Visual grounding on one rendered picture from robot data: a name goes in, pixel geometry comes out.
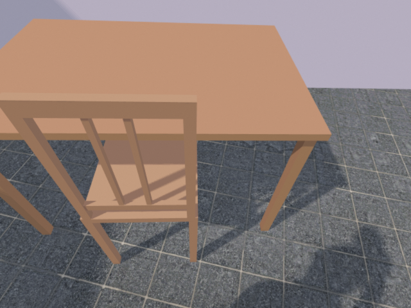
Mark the chair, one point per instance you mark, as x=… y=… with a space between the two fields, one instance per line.
x=135 y=181

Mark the table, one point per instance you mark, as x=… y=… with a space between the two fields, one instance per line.
x=247 y=85

